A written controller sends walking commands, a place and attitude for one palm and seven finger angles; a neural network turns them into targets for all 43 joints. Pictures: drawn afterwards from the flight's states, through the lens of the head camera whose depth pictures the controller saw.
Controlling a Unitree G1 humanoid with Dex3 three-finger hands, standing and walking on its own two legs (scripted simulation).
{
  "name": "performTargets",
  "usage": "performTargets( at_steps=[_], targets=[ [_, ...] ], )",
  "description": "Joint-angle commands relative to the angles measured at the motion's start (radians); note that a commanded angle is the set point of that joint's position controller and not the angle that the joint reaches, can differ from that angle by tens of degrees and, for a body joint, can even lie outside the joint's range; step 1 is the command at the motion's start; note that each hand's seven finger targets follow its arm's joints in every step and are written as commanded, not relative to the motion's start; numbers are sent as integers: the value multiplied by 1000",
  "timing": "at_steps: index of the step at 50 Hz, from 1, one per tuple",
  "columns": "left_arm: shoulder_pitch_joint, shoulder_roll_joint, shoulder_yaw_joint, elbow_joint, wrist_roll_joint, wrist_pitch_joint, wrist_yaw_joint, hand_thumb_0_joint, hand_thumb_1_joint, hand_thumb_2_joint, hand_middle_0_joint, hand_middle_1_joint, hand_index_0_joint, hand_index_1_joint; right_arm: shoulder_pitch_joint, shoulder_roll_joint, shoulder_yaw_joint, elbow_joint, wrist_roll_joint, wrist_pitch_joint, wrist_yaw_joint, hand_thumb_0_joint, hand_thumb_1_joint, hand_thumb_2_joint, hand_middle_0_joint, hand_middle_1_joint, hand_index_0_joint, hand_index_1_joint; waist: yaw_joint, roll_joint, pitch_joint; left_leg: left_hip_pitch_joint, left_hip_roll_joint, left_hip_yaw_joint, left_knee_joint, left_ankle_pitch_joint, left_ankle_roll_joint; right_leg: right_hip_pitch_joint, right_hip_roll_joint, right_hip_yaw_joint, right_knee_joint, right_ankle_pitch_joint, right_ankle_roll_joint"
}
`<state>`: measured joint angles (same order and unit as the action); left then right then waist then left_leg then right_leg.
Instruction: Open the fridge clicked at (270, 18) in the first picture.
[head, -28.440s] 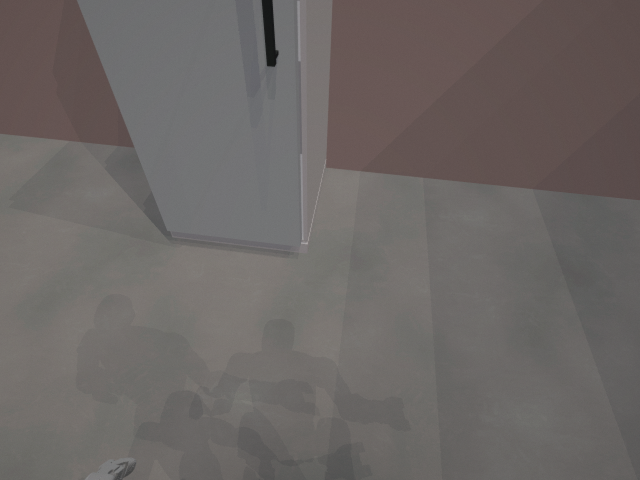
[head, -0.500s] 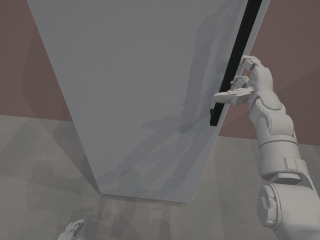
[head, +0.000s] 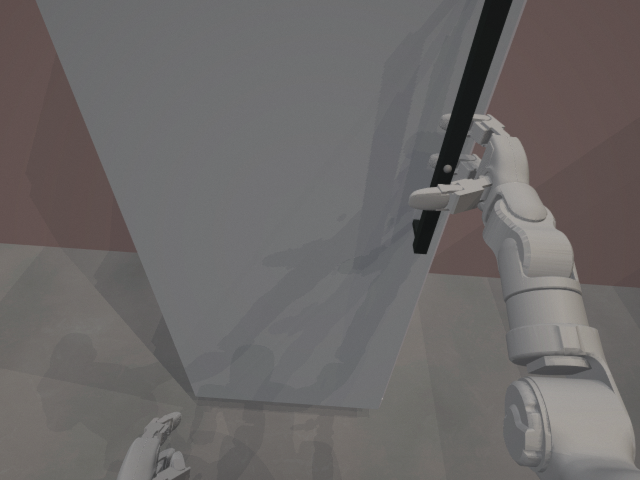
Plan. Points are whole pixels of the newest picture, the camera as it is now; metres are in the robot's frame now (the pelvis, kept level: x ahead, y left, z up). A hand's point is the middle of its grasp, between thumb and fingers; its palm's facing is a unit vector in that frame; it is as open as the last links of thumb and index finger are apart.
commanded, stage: slide the fingers in behind the handle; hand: right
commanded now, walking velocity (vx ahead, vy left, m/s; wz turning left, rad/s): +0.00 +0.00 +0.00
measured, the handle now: (450, 132) +0.48 -0.13 +0.24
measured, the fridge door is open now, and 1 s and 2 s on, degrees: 0 0 0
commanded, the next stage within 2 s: grip the handle and tug to test in 0.86 s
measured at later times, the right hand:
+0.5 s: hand (439, 169) +0.42 -0.11 +0.23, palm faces +0.02 +1.00 +0.01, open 14.0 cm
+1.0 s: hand (434, 168) +0.42 -0.10 +0.23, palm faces +0.02 +1.00 +0.00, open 14.0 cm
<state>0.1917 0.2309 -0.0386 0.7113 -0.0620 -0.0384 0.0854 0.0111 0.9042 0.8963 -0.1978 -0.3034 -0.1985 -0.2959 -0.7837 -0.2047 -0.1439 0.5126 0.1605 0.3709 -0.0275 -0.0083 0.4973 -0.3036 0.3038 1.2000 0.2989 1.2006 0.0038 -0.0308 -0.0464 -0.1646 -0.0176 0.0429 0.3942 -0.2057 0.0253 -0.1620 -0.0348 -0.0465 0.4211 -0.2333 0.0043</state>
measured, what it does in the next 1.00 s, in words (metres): stands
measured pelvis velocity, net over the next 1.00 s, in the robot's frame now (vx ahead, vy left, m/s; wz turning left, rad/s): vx -0.01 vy -0.01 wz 0.00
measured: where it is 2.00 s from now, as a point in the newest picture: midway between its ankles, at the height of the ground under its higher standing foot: outside the picture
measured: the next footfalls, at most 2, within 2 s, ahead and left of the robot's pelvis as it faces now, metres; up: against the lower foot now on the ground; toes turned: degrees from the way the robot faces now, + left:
none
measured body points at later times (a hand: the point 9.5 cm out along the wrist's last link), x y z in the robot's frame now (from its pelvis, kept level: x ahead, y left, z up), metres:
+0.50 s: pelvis -0.01 +0.00 +0.00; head -0.03 +0.01 +0.45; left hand +0.14 +0.24 -0.10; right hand +0.41 -0.16 +0.23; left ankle +0.00 +0.10 -0.74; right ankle +0.00 -0.12 -0.74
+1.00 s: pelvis -0.01 -0.01 +0.00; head -0.03 +0.00 +0.45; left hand +0.13 +0.24 -0.11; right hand +0.41 -0.15 +0.23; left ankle +0.00 +0.10 -0.74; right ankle +0.00 -0.12 -0.74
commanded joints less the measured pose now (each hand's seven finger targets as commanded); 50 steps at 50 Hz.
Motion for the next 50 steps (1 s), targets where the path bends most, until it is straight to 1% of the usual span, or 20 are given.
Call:
performTargets(
  at_steps=[1, 4, 6, 9, 12, 13, 14, 17, 20, 23, 26, 28, 29, 31, 33, 38, 40, 43, 46, 50],
  targets=[
    [-111, 110, 38, -139, 1, -46, 8, 0, 900, 900, -200, -300, -200, -300, -528, -126, -16, -273, 13, -80, 5, 0, 500, -300, 300, 1200, 300, 1200, 2, 50, -314, 96, -5, -23, -28, 311, -4, 119, 28, 16, -12, 283, -37],
    [-110, 123, 38, -130, -1, -36, 10, 0, 900, 900, -200, -300, -200, -300, -482, -161, -49, -211, 20, -51, 8, 0, 500, -300, 300, 1200, 300, 1200, -3, 86, -245, 80, -2, -24, -45, 268, -10, 81, 24, 18, -27, 240, -38],
    [-115, 117, 36, -133, 0, -36, 9, 0, 900, 900, -200, -300, -200, -300, -494, -130, -38, -214, 20, -36, 2, 0, 500, -300, 300, 1200, 300, 1200, -1, 92, -241, 73, -2, -25, -48, 251, -9, 76, 28, 19, -28, 225, -39],
    [-118, 122, 36, -133, 2, -31, 10, 0, 900, 900, -200, -300, -200, -300, -478, -174, -71, -205, 18, -35, -10, 0, 500, -300, 300, 1200, 300, 1200, -9, 116, -227, 76, 3, -31, -56, 231, -14, 61, 26, 17, -33, 214, -42],
    [-109, 114, 38, -130, 5, -37, 8, 0, 900, 900, -200, -300, -200, -300, -531, -151, -48, -237, 9, -61, -18, 0, 500, -300, 300, 1200, 300, 1200, 5, 101, -242, 71, 0, -32, -52, 227, -12, 75, 26, 18, -28, 210, -41],
    [-114, 118, 43, -140, 6, -39, 8, 0, 900, 900, -200, -300, -200, -300, -504, -157, -52, -260, 9, -72, -19, 0, 500, -300, 300, 1200, 300, 1200, -11, 93, -265, 89, 1, -37, -50, 238, -11, 91, 25, 15, -29, 228, -42],
    [-117, 116, 42, -141, 5, -41, 9, 0, 900, 900, -200, -300, -200, -300, -519, -163, -50, -280, 8, -81, -18, 0, 500, -300, 300, 1200, 300, 1200, -7, 81, -282, 91, 1, -37, -48, 247, -12, 96, 25, 12, -27, 230, -43],
    [-111, 109, 40, -132, 2, -47, 8, 0, 900, 900, -200, -300, -200, -300, -558, -112, -6, -274, 8, -87, -12, 0, 500, -300, 300, 1200, 300, 1200, 12, 48, -269, 66, -5, -33, -48, 237, -8, 104, 26, 15, -21, 221, -41],
    [-110, 114, 39, -120, 1, -47, 11, 0, 900, 900, -200, -300, -200, -300, -575, -123, -10, -233, 8, -72, -14, 0, 500, -300, 300, 1200, 300, 1200, 23, 48, -239, 40, -4, -34, -64, 175, -11, 88, 26, 21, -26, 172, -41],
    [-110, 120, 41, -119, 3, -45, 11, 0, 900, 900, -200, -300, -200, -300, -541, -142, -30, -211, 8, -61, -21, 0, 500, -300, 300, 1200, 300, 1200, 3, 42, -256, 62, -4, -30, -60, 174, -7, 89, 25, 22, -34, 187, -37],
    [-97, 113, 38, -109, 6, -50, 9, 0, 900, 900, -200, -300, -200, -300, -583, -110, -19, -186, 12, -66, -33, 0, 500, -300, 300, 1200, 300, 1200, 17, 66, -251, 44, -7, -24, -56, 171, -7, 82, 24, 28, -31, 182, -36],
    [-99, 122, 43, -115, 9, -48, 9, 0, 900, 900, -200, -300, -200, -300, -529, -140, -45, -177, 11, -73, -35, 0, 500, -300, 300, 1200, 300, 1200, -2, 89, -267, 68, -6, -27, -55, 186, -8, 84, 23, 25, -36, 200, -38],
    [-95, 123, 41, -116, 8, -48, 9, 0, 900, 900, -200, -300, -200, -300, -549, -161, -56, -186, 11, -81, -36, 0, 500, -300, 300, 1200, 300, 1200, 2, 108, -272, 73, -5, -24, -52, 196, -9, 77, 21, 28, -38, 206, -38],
    [-94, 111, 40, -116, 8, -53, 5, 0, 900, 900, -200, -300, -200, -300, -560, -105, -23, -191, 9, -88, -38, 0, 500, -300, 300, 1200, 300, 1200, 8, 90, -265, 62, -9, -23, -45, 212, -7, 84, 22, 24, -32, 214, -37],
    [-91, 121, 45, -118, 10, -49, 3, 0, 900, 900, -200, -300, -200, -300, -496, -145, -57, -174, 5, -86, -40, 0, 500, -300, 300, 1200, 300, 1200, -13, 96, -267, 81, -7, -27, -49, 220, -7, 80, 21, 19, -36, 226, -37],
    [-95, 119, 43, -123, 5, -42, 2, 0, 900, 900, -200, -300, -200, -300, -515, -130, -35, -181, -7, -73, -42, 0, 500, -300, 300, 1200, 300, 1200, 0, 83, -227, 60, -8, -26, -63, 176, -8, 73, 18, 19, -42, 194, -36],
    [-100, 110, 42, -126, 4, -46, 2, 0, 900, 900, -200, -300, -200, -300, -556, -102, -12, -225, -6, -75, -45, 0, 500, -300, 300, 1200, 300, 1200, 7, 50, -245, 53, -11, -24, -56, 185, -5, 89, 20, 19, -36, 202, -37],
    [-98, 116, 43, -122, 6, -48, 5, 0, 900, 900, -200, -300, -200, -300, -576, -113, -10, -238, -4, -83, -45, 0, 500, -300, 300, 1200, 300, 1200, 11, 53, -259, 55, -12, -23, -59, 171, -5, 102, 19, 24, -38, 198, -35],
    [-95, 106, 41, -117, 5, -61, 4, 0, 900, 900, -200, -300, -200, -300, -605, -62, 28, -256, 0, -92, -47, 0, 500, -300, 300, 1200, 300, 1200, 20, 37, -276, 45, -18, -17, -46, 196, 0, 120, 19, 31, -28, 221, -32],
    [-95, 113, 41, -107, 7, -58, 4, 0, 900, 900, -200, -300, -200, -300, -568, -85, -2, -206, 7, -77, -50, 0, 407, -340, 310, 1213, 310, 1213, 9, 82, -265, 52, -15, -16, -48, 194, -4, 98, 21, 32, -34, 214, -33]
  ],
)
